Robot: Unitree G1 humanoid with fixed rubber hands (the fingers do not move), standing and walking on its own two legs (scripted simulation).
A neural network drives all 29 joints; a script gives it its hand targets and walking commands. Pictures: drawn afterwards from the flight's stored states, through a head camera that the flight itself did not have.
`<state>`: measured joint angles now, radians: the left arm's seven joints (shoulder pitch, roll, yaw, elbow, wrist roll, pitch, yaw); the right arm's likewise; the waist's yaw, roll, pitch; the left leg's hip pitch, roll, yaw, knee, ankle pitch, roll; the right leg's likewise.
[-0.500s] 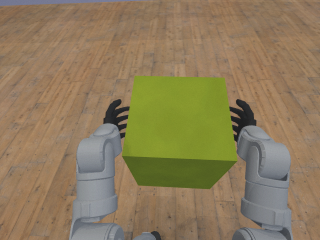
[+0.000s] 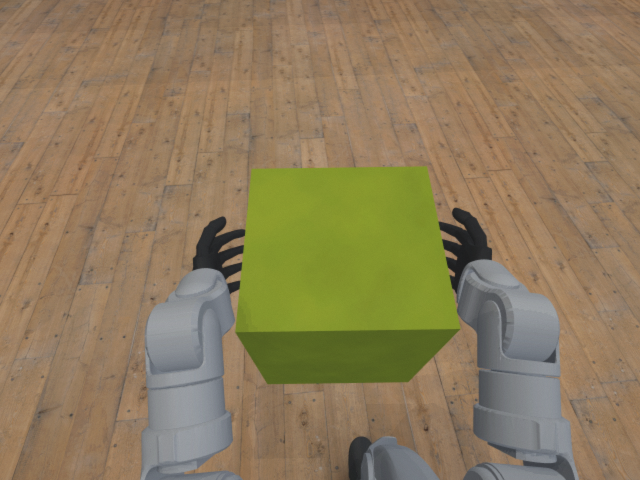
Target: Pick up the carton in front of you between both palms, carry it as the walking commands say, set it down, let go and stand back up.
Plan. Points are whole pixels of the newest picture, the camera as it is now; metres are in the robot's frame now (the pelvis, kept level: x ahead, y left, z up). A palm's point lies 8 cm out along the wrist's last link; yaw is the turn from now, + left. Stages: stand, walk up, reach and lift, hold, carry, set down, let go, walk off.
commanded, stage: carry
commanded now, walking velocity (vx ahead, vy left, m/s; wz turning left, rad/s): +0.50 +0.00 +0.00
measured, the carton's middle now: (338, 287) +0.37 -0.02 +0.02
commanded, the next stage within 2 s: none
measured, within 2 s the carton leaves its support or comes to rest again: neither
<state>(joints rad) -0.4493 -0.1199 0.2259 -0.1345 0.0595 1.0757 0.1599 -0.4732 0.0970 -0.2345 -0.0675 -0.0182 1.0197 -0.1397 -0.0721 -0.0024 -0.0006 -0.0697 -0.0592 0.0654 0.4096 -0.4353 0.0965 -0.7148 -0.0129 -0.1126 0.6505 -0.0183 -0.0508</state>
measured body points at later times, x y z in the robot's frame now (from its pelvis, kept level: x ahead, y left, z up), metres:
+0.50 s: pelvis +0.36 +0.01 +0.01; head +0.35 +0.00 +0.46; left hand +0.63 +0.16 +0.11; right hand +0.64 -0.14 +0.10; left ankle +0.51 +0.15 -0.70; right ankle +0.21 -0.07 -0.73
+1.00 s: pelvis +0.59 +0.04 +0.01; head +0.54 +0.04 +0.45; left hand +0.84 +0.18 +0.11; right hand +0.84 -0.12 +0.11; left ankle +0.56 +0.12 -0.73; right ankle +0.62 -0.08 -0.73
